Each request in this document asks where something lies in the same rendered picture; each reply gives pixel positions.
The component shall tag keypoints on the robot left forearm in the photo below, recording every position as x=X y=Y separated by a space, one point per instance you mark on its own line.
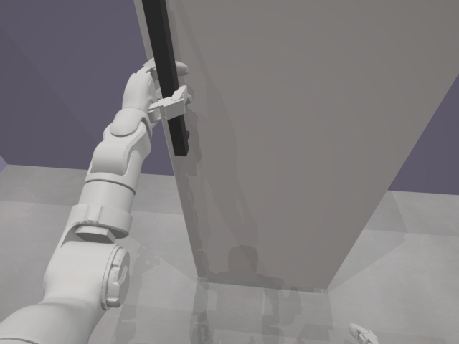
x=103 y=211

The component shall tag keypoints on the left robot upper arm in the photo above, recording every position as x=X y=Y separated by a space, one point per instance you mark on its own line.
x=84 y=280

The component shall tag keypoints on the fridge door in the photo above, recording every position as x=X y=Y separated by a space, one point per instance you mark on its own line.
x=302 y=114

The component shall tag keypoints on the right robot hand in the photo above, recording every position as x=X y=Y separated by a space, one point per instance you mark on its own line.
x=362 y=335

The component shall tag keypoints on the left robot hand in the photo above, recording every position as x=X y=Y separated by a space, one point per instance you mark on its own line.
x=140 y=94

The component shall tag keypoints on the handle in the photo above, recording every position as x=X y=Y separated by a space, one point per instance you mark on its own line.
x=159 y=32

